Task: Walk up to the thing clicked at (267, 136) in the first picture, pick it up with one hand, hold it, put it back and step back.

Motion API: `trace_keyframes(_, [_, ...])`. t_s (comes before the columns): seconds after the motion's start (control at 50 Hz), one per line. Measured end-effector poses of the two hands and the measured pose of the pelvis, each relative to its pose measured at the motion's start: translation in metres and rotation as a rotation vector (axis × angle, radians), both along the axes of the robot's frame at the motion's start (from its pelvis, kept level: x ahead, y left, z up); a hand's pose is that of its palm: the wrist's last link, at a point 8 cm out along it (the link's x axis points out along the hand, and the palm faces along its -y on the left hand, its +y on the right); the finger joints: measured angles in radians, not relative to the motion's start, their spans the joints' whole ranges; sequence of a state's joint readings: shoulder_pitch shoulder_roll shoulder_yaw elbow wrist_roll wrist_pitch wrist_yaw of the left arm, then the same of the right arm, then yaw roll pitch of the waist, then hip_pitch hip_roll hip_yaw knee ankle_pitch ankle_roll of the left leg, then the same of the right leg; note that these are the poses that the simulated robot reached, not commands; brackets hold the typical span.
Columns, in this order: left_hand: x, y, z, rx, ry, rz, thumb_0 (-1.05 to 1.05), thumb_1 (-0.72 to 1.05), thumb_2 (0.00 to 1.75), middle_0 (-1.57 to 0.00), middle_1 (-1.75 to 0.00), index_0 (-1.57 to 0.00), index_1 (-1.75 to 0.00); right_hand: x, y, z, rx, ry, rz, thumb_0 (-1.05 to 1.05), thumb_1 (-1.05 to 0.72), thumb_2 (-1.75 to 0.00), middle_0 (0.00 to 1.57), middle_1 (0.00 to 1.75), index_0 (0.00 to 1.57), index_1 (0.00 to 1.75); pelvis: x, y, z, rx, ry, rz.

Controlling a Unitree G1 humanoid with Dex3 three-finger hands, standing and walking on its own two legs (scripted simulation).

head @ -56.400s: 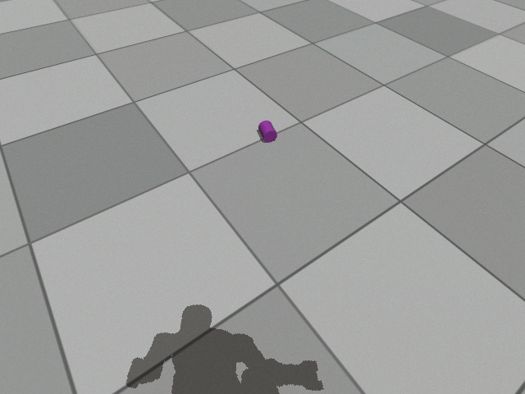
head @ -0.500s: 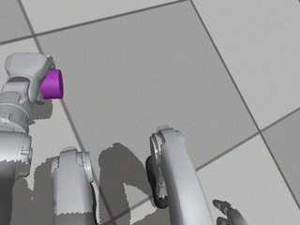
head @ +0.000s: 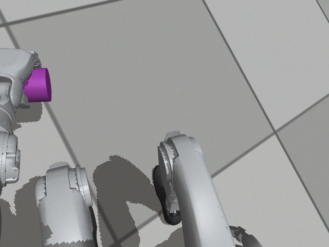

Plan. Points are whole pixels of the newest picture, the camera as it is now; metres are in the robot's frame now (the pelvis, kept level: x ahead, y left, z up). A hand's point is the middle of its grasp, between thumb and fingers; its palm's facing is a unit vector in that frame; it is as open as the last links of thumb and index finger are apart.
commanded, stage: crouch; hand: left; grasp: from above
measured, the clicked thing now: (25, 85) +0.53 +0.20 -0.19
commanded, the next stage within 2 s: lower in 0.12 s
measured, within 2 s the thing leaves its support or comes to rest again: neither
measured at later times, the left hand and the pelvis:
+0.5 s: hand (23, 90) +0.52 +0.20 -0.19, palm faces -0.49 -0.02 -0.87, open 10.7 cm; pelvis +0.00 +0.00 -0.02, yaw -1 degrees
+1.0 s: hand (29, 92) +0.53 +0.20 -0.23, palm faces -0.48 -0.02 -0.87, open 10.7 cm; pelvis +0.01 +0.01 -0.03, yaw -3 degrees
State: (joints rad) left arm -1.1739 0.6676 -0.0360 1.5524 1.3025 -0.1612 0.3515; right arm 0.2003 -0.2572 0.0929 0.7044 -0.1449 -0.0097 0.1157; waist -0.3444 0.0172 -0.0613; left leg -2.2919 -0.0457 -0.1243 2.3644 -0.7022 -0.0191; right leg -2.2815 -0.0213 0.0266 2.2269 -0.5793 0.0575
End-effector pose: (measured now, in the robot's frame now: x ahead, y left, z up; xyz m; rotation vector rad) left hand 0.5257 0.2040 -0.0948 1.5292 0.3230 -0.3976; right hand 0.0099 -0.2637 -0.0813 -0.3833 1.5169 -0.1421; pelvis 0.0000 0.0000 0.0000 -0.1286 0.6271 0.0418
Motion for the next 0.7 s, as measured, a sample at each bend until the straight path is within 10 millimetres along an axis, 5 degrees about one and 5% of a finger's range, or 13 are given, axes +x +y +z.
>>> trace_keyframes(0.36, [0.004,0.004,-0.017,-0.006,0.023,0.007,0.00,-0.04,0.37,-0.71,-0.42,-0.72,-0.40,0.002,0.003,-0.003,0.002,0.013,0.028,0.00,-0.92,-0.90,0.20,0.30,0.20,0.30,0.003,0.003,-0.009,-0.017,-0.003,-0.002])
trace_keyframes(0.7, [0.005,0.000,-0.062,-0.021,0.018,-0.019,0.00,-0.05,0.38,-0.71,-0.43,-0.72,-0.41,-0.008,0.004,-0.004,-0.011,0.046,0.070,0.00,-0.92,-0.90,0.20,0.30,0.20,0.30,0.005,0.003,-0.026,-0.036,-0.016,-0.014])
